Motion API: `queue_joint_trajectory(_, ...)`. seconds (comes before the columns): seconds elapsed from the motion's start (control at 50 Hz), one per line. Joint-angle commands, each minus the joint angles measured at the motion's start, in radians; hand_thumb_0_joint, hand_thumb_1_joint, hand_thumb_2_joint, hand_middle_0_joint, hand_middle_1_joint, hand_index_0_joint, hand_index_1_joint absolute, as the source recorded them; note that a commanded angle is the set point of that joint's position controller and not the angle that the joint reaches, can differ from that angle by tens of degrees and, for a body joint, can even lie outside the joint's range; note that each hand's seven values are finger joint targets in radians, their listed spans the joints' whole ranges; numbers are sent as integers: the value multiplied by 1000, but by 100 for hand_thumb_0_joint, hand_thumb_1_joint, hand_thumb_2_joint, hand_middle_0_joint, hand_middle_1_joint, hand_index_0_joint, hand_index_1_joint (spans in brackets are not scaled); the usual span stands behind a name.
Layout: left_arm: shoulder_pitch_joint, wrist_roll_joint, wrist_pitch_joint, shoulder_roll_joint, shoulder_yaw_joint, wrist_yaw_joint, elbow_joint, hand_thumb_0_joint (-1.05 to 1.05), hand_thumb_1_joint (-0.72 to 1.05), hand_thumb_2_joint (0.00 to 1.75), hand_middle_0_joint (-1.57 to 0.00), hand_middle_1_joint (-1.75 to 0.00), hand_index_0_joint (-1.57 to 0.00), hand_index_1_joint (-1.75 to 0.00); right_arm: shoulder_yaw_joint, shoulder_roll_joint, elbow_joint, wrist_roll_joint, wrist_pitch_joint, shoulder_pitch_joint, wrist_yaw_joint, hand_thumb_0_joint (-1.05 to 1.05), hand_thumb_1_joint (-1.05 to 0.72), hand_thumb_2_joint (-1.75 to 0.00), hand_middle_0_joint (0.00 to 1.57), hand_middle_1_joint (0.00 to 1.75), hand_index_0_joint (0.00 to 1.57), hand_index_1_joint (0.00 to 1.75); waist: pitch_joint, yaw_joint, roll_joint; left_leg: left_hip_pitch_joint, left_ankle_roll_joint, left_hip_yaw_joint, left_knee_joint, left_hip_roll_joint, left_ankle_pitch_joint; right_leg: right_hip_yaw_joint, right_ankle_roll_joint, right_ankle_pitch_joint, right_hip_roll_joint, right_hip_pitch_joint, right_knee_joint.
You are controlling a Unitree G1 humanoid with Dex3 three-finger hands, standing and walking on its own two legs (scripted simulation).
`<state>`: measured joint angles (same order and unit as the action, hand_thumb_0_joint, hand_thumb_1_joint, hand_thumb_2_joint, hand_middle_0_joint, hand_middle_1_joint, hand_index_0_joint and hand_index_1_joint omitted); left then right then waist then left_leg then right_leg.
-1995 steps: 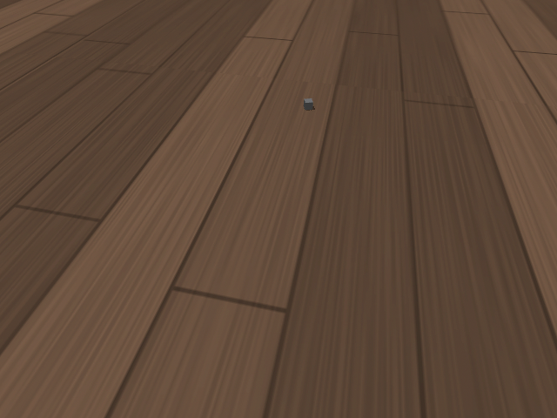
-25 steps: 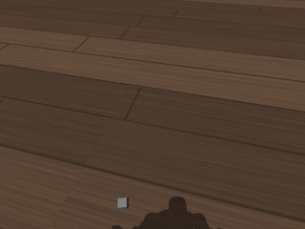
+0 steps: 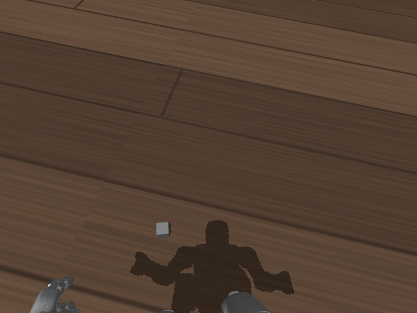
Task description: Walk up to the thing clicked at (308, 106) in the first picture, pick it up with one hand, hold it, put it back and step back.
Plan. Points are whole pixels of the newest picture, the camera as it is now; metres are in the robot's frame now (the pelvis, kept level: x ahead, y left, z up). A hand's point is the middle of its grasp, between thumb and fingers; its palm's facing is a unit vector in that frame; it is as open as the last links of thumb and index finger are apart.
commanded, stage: step back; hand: left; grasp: from above
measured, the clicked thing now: (162, 230) +0.51 +0.17 -0.74
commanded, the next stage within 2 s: none
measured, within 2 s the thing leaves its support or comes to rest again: neither
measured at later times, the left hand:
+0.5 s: hand out of the picture -0.01 +0.24 -0.13, palm faces -0.06 -0.91 -0.41, open 7.4 cm
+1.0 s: hand out of the picture -0.18 +0.25 -0.16, palm faces -0.07 -0.91 -0.41, open 7.4 cm
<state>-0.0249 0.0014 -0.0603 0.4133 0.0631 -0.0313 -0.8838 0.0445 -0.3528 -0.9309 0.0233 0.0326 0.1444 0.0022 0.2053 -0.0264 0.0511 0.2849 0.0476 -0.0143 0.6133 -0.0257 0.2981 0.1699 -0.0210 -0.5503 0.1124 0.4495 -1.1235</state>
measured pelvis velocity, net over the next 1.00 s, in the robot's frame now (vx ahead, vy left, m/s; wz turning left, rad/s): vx -0.28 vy -0.03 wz -0.08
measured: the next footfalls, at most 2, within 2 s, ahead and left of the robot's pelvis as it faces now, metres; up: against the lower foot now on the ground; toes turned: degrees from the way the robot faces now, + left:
right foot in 0.30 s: -0.06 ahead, -0.14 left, +0.00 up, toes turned -2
left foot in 0.64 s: -0.14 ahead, +0.11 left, +0.00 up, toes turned -2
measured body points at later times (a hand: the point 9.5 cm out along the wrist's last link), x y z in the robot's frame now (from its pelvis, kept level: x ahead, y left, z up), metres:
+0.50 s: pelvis -0.12 -0.02 +0.00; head -0.06 -0.04 +0.45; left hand -0.01 +0.28 -0.10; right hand -0.04 -0.34 -0.13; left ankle -0.13 +0.12 -0.65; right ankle -0.10 -0.13 -0.73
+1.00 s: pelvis -0.28 -0.03 -0.01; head -0.22 -0.03 +0.43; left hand -0.17 +0.29 -0.13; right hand -0.16 -0.34 -0.12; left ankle -0.18 +0.11 -0.73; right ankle -0.32 -0.16 -0.73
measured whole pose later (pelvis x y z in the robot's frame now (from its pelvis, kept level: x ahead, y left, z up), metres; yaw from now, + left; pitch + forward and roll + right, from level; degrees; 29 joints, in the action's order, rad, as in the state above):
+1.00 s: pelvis -0.28 -0.03 -0.01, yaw -4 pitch -2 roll -1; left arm -0.20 0.02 -0.04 0.40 0.09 0.00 -0.83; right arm 0.04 -0.38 -0.80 0.03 0.03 0.10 0.00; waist 0.17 0.02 0.00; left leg 0.42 -0.02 0.00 0.66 0.06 0.20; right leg 0.07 0.01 -0.42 0.02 0.22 -0.69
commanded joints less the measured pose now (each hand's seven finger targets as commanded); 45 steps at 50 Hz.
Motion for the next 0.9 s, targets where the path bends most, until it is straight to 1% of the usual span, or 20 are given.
queue_joint_trajectory(0.0, -97, 9, 17, 163, 48, -8, 68, 0, 90, 90, -20, -30, -20, -30, 72, -246, 117, -3, -33, 13, -40, 0, -90, -90, 20, 30, 20, 30, -262, 8, -154, -248, 192, -243, -127, 272, -708, 8, 28, 23, -19, 52, -72)
queue_joint_trajectory(0.12, -105, 13, 25, 153, 63, 6, 103, 0, 90, 90, -20, -30, -20, -30, 81, -279, 145, 0, -33, 53, -39, 0, -90, -90, 20, 30, 20, 30, -257, -28, -173, -243, 232, -251, -129, 307, -608, -46, 40, 14, -47, -1, 137)
queue_joint_trajectory(0.2, -182, 19, 32, 138, 65, 17, 86, 0, 90, 90, -20, -30, -20, -30, 76, -284, 168, -1, -26, 1, -32, 0, -90, -90, 20, 30, 20, 30, -290, 0, -204, -169, 184, -228, -121, 279, -418, -119, 15, 75, -82, -123, 371)
queue_joint_trajectory(0.26, -288, 31, 44, 140, 74, 20, 44, 0, 90, 90, -20, -30, -20, -30, 65, -271, 169, -15, -11, -31, -24, 0, -90, -90, 20, 30, 20, 30, -300, 55, -170, 4, 82, -168, -46, 215, -274, -122, -36, 332, -109, -339, 675)
queue_joint_trajectory(0.28, -279, 45, 50, 207, 90, 18, 61, 0, 90, 90, -20, -30, -20, -30, 55, -238, 176, -23, -9, -26, -22, 0, -90, -90, 20, 30, 20, 30, -270, 47, -11, 171, 17, -125, 62, 123, -102, 103, -93, 353, -242, -376, 709)
queue_joint_trajectory(0.3, -218, 28, 47, 297, 108, 22, 86, 0, 90, 90, -20, -30, -20, -30, 52, -202, 183, -30, -7, -76, -28, 0, -90, -90, 20, 30, 20, 30, -194, 75, 206, 200, -37, -22, 303, -72, 235, 333, -250, 405, -450, -202, 815)
queue_joint_trajectory(0.32, -155, 41, 55, 316, 108, 18, 133, 0, 90, 90, -20, -30, -20, -30, 62, -228, 168, -21, 0, -69, -35, 0, -90, -90, 20, 30, 20, 30, -144, 72, 195, 169, -50, -124, 524, -70, 336, 432, -326, 488, -538, -75, 832)
queue_joint_trajectory(0.36, -51, 25, 59, 218, 84, 7, 156, 0, 90, 90, -20, -30, -20, -30, 59, -224, 127, -32, 2, 20, -31, 0, -90, -90, 20, 30, 20, 30, -118, -3, 50, 158, -42, -191, 614, -92, 218, 164, -227, 624, -378, -80, 765)
queue_joint_trajectory(0.4, -30, 33, 56, 199, 86, 4, 173, 0, 90, 90, -20, -30, -20, -30, 49, -226, 111, -35, -9, 63, -36, 0, -90, -90, 20, 30, 20, 30, -147, -3, 90, 171, -56, -143, 610, -106, 186, 62, -187, 673, -325, -148, 714)
queue_joint_trajectory(0.48, -152, 38, 51, 169, 78, -2, 171, 0, 90, 90, -20, -30, -20, -30, 39, -216, 137, -28, -14, 27, -37, 0, -90, -90, 20, 30, 20, 30, -220, 76, 84, 220, -73, -95, 380, -64, 235, 57, -204, 792, -341, -402, 639)
queue_joint_trajectory(0.56, -147, 27, 35, 203, 74, 1, 183, 0, 90, 90, -20, -30, -20, -30, 45, -203, 130, -13, -21, 77, -29, 0, -90, -90, 20, 30, 20, 30, -257, 54, 156, 77, -45, -16, 31, -9, 162, 63, -183, 796, -340, -388, 575)
queue_joint_trajectory(0.6, -119, 13, 25, 197, 67, 8, 198, 0, 90, 90, -20, -30, -20, -30, 57, -208, 101, -6, -32, 140, -26, 0, -90, -90, 20, 30, 20, 30, -283, 13, 92, -69, -26, 4, -209, 3, -107, 19, -123, 702, -298, -311, 507)
queue_joint_trajectory(0.62, -134, 10, 21, 169, 57, 12, 206, 0, 90, 90, -20, -30, -20, -30, 73, -259, 112, 8, -36, 121, -26, 0, -90, -90, 20, 30, 20, 30, -280, 24, -10, -144, 17, -165, -204, 113, -209, -5, -65, 522, -233, -164, 455)
queue_joint_trajectory(0.64, -135, 5, 23, 130, 49, 12, 216, 0, 90, 90, -20, -30, -20, -30, 90, -346, 136, 17, -36, 82, -20, 0, -90, -90, 20, 30, 20, 30, -259, 23, -208, -176, 119, -409, -245, 306, -321, -93, -13, 204, -80, 6, 304)
queue_joint_trajectory(0.66, -59, 10, 22, 166, 73, -3, 214, 0, 90, 90, -20, -30, -20, -30, 98, -402, 147, 7, -34, 67, -14, 0, -90, -90, 20, 30, 20, 30, -228, -37, -285, -4, 254, -520, -284, 437, -435, -58, 4, -119, -19, -34, 86)
queue_joint_trajectory(0.68, -46, 20, 19, 171, 76, -9, 199, 0, 90, 90, -20, -30, -20, -30, 98, -374, 138, 11, -38, 43, -20, 0, -90, -90, 20, 30, 20, 30, -198, -26, -205, 39, 268, -490, -280, 432, -415, 25, -6, -99, -17, -30, -54)
queue_joint_trajectory(0.7, -78, 10, 17, 162, 77, -7, 188, 0, 90, 90, -20, -30, -20, -30, 79, -331, 146, 6, -39, -7, -24, 0, -90, -90, 20, 30, 20, 30, -191, 10, -149, 9, 233, -380, -252, 372, -466, 51, -11, -49, -8, 0, -115)
queue_joint_trajectory(0.74, -164, 3, 18, 164, 83, 1, 153, 0, 90, 90, -20, -30, -20, -30, 65, -285, 166, 8, -38, -54, -32, 0, -90, -90, 20, 30, 20, 30, -176, 55, -169, -13, 193, -260, -199, 298, -478, 22, 1, 25, -12, 21, -160)
queue_joint_trajectory(0.82, -165, 15, 26, 148, 81, 12, 154, 0, 90, 90, -20, -30, -20, -30, 68, -262, 171, 8, -35, 4, -35, 0, -90, -90, 20, 30, 20, 30, -198, 8, -185, -145, 215, -225, -161, 275, -461, -27, 49, 21, -30, 36, 1)
queue_joint_trajectory(0.88, -178, 15, 31, 142, 76, 14, 151, 0, 90, 90, -20, -30, -20, -30, 77, -287, 183, 8, -29, 12, -35, 0, -90, -90, 20, 30, 20, 30, -238, 1, -231, -168, 205, -229, -128, 289, -462, -77, 43, 16, -79, -40, 240)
